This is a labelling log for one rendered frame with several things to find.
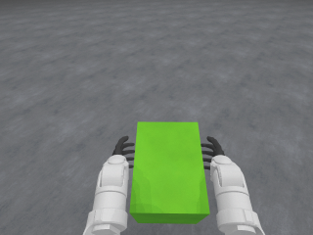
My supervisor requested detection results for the robot left hand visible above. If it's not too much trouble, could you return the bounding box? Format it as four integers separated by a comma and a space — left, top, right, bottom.
112, 136, 135, 168

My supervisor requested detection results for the robot right hand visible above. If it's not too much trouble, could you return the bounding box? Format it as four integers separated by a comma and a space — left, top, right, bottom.
201, 136, 225, 170

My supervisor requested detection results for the carton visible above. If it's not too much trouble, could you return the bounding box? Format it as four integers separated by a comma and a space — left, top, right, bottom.
129, 121, 210, 224

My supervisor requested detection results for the robot left forearm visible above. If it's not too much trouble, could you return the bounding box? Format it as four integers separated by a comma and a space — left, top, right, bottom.
83, 155, 129, 235

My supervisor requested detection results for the robot right forearm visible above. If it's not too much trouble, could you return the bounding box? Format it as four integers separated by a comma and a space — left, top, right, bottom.
210, 155, 265, 235

